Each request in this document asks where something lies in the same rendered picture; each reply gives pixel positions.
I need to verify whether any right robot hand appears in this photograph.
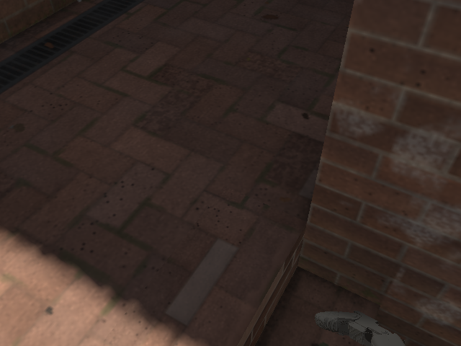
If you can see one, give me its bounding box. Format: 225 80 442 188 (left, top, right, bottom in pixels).
315 311 405 346

